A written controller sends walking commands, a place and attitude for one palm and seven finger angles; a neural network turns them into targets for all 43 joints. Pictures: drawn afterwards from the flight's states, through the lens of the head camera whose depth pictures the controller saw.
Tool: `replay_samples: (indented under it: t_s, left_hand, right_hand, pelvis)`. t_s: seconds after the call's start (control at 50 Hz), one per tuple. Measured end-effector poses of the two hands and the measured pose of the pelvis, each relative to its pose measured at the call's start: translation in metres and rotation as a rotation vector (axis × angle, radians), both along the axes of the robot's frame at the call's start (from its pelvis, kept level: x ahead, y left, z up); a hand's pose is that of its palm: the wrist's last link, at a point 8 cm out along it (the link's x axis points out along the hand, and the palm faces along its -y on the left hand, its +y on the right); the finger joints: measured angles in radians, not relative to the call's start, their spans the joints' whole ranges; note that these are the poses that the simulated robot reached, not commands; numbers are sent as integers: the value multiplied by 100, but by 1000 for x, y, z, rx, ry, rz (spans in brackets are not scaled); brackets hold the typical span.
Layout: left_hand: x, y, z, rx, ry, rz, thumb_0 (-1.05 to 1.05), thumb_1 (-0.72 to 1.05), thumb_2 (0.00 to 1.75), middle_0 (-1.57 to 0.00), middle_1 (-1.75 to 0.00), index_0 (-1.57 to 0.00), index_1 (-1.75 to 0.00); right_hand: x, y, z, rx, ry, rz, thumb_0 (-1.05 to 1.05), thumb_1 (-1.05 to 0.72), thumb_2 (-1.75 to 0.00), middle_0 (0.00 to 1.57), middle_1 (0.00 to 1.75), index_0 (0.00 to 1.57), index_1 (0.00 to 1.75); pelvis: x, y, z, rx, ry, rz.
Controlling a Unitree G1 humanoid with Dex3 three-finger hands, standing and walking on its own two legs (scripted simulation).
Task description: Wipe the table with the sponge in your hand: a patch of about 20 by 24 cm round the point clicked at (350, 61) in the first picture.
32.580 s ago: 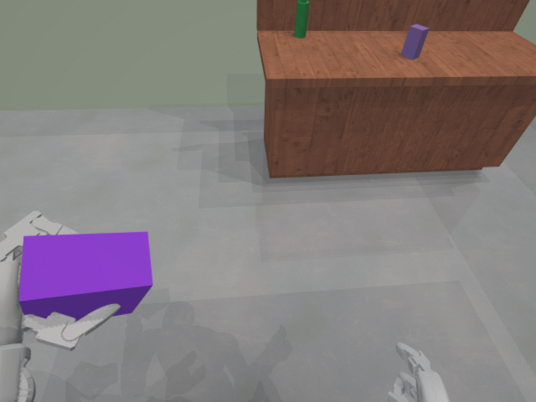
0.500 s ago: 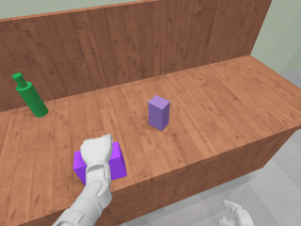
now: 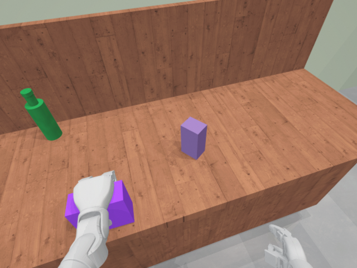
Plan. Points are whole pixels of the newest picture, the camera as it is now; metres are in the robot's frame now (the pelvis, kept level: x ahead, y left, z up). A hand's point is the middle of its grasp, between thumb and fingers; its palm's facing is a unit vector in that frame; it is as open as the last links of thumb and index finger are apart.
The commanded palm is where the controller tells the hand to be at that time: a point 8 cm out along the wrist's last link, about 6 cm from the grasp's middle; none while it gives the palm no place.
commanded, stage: wipe forward along the middle lane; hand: left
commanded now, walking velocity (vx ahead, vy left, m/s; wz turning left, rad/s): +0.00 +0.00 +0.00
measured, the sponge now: (104, 212) +0.26 +0.23 -0.07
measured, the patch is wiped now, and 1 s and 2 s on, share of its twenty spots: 1.00 1.00 1.00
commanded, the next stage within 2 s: slide back across to the first lane in 1.64 s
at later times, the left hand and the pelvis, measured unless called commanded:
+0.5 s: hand (96, 190) +0.30 +0.26 -0.03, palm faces -0.10 -0.02 -0.99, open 10.0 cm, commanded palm +0.28 +0.25 +0.00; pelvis -0.02 +0.00 -0.01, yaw +1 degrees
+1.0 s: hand (94, 174) +0.35 +0.28 -0.03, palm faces -0.12 +0.02 -0.99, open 10.0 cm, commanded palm +0.33 +0.27 +0.00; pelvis -0.04 +0.00 -0.02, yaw +1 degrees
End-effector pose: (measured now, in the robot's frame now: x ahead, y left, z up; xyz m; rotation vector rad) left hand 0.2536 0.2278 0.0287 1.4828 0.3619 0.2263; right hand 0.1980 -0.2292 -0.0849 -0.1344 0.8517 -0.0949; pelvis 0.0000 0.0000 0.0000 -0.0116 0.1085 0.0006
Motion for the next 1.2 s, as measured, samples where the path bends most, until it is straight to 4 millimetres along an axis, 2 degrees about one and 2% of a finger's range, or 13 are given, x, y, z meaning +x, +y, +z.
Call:
replay_samples:
  t_s: [0.16, 0.28, 0.52, 0.78, 1.0, 1.2]
  left_hand:
    - [2, 10, 0, 13, 11, 34, -1, -48, 106, -72, -136, -73, -137]
    - [12, 15, -2, 35, 27, 24, -1, -49, 106, -73, -136, -74, -137]
    - [36, 25, -3, 69, 28, 16, 0, -50, 106, -75, -135, -75, -136]
    - [56, 34, -3, 84, 31, 9, 0, -51, 107, -75, -134, -76, -135]
    - [80, 46, 0, 101, 44, 9, 0, -51, 107, -76, -134, -76, -135]
    - [101, 60, -1, 97, 49, 20, 0, -52, 107, -76, -134, -76, -135]
  right_hand:
    - [3, 12, -2, 6, 5, 22, 1, -91, -90, 20, 30, 20, 30]
    - [-7, 15, -10, -3, 35, 27, 1, -91, -90, 20, 30, 20, 30]
    - [-57, -2, -35, -28, 154, -27, 1, -91, -90, 20, 30, 20, 30]
    - [-113, -25, -50, -62, 251, -92, 1, -91, -90, 20, 30, 20, 30]
    - [-140, -30, -58, -68, 300, -120, 1, -91, -90, 20, 30, 20, 30]
    - [-154, -27, -59, -74, 350, -134, 0, -91, -90, 20, 30, 20, 30]
  pelvis:
    - [-2, 3, -1, -2, 2, 11]
    - [-7, 4, -4, -5, 20, 20]
    - [-20, 2, -12, -12, 67, 24]
    - [-36, -3, -19, -16, 101, 20]
    - [-42, -3, -24, -24, 141, 18]
    - [-37, 2, -26, -35, 174, 14]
